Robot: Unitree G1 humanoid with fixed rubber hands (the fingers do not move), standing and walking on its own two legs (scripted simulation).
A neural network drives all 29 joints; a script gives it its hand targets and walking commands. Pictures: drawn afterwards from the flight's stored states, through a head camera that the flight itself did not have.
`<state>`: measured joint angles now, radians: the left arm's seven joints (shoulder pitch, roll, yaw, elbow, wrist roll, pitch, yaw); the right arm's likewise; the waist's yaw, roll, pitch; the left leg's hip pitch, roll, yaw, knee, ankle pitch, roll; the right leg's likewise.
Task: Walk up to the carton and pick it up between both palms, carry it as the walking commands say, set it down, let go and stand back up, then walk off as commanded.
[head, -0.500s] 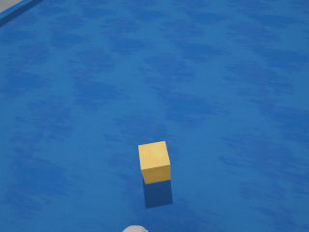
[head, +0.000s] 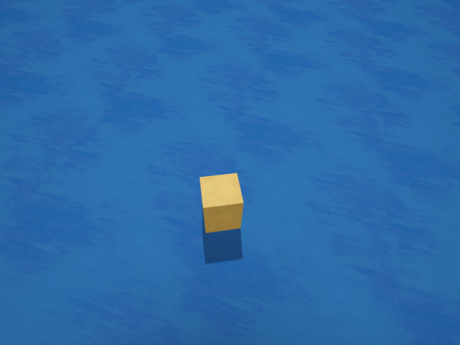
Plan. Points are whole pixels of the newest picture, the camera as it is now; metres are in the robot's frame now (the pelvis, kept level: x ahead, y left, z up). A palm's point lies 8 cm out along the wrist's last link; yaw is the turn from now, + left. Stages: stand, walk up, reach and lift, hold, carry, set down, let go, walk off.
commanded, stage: walk off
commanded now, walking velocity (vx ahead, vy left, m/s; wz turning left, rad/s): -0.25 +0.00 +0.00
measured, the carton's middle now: (220, 203) +0.76 +0.03 -0.64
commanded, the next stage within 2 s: stand in 1.60 s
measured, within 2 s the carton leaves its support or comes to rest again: neither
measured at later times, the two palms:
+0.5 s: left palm out of the picture -0.10 +0.26 -0.15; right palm out of the picture -0.10 -0.23 -0.12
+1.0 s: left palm out of the picture -0.27 +0.24 -0.11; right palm out of the picture -0.27 -0.23 -0.15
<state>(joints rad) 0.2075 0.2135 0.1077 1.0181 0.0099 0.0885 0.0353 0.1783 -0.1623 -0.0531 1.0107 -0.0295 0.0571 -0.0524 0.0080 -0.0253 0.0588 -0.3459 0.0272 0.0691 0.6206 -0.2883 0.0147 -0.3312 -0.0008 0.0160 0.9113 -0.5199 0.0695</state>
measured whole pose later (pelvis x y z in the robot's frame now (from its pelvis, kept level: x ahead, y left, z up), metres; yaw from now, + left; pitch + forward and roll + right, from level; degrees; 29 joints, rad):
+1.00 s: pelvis -0.30 +0.01 +0.01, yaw +2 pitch +0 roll +2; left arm 0.22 0.10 0.07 1.01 0.03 0.07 0.03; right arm 0.22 -0.22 -0.09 1.01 -0.02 0.09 -0.02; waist -0.01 0.07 0.04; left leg -0.50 -0.07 -0.09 1.25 -0.45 -0.03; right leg -0.22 -0.04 -0.05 0.51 -0.29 -0.02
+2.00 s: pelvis -0.58 +0.04 +0.01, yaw +3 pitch -1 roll +0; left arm 0.19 0.13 0.06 1.02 0.00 0.04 0.03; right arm 0.28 -0.17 -0.05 1.06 -0.02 0.04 -0.04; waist 0.00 -0.03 0.02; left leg -0.14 0.01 0.01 0.50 -0.34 -0.01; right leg -0.29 -0.04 -0.05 0.56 -0.27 0.01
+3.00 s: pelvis -0.57 +0.04 +0.01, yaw +2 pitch -1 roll +0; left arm 0.29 0.09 0.02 1.16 0.00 0.00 0.04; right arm 0.35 -0.09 0.00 1.13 -0.01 -0.02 -0.04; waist 0.00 0.02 0.03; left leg -0.08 0.02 0.03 0.45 -0.34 0.00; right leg -0.22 -0.03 -0.04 0.47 -0.22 0.02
